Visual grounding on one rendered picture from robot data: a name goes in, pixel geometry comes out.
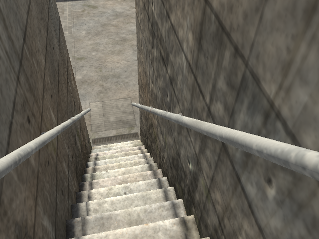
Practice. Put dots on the stairs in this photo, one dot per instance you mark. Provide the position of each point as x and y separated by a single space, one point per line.
123 195

